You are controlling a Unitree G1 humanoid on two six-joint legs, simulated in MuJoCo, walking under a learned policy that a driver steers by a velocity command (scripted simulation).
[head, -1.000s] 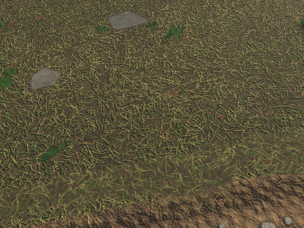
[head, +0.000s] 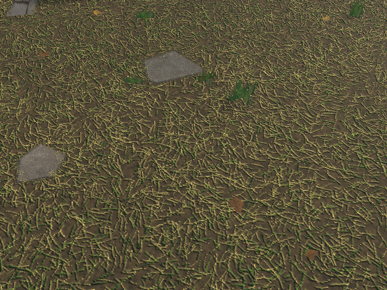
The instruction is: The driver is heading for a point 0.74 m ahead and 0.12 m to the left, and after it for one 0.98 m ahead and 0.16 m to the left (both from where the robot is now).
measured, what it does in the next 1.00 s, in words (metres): steps on the spot, turning left: left foot, then right foot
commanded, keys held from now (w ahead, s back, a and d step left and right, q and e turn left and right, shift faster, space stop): q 0.34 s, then no key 0.52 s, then w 0.14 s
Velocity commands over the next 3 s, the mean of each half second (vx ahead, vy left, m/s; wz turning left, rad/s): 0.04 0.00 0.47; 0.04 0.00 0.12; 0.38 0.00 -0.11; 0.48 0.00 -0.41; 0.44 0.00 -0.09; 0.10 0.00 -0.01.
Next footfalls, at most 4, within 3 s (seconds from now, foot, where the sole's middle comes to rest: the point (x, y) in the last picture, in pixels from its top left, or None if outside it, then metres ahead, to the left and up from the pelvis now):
0.18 left None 0.07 0.14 -0.77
0.62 right None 0.12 -0.09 -0.77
1.58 right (200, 273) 0.50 0.02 -0.77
2.08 left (144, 201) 0.78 0.23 -0.77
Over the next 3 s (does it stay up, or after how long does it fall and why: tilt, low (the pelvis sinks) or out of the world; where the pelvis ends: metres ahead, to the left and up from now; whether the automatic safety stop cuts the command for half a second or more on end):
stays up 0.94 0.10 0.00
